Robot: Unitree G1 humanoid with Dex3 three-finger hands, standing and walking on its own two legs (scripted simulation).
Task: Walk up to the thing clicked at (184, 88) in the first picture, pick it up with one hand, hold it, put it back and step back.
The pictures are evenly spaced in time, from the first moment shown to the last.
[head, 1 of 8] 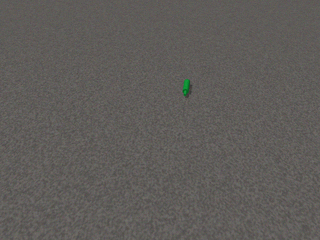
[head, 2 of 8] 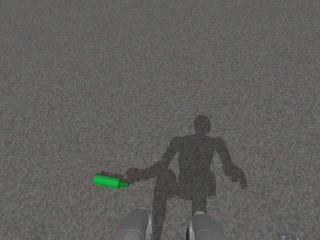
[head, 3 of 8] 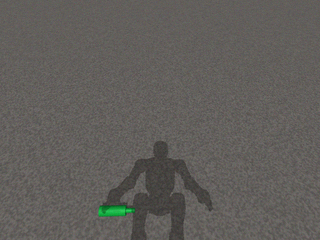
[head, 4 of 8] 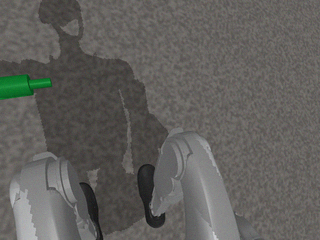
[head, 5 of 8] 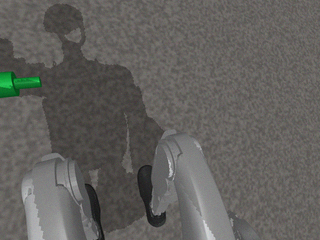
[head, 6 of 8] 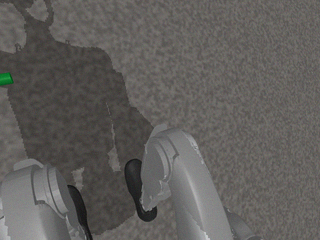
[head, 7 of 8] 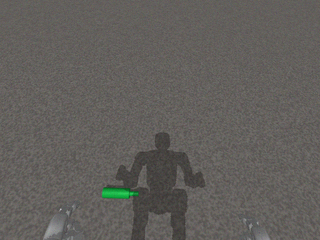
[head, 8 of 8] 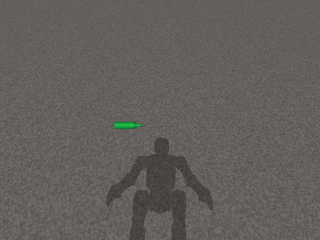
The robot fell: no
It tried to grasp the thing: yes
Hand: left
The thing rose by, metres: 0.67
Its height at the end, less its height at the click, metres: +0.00
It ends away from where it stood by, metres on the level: 0.01
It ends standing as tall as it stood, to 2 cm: yes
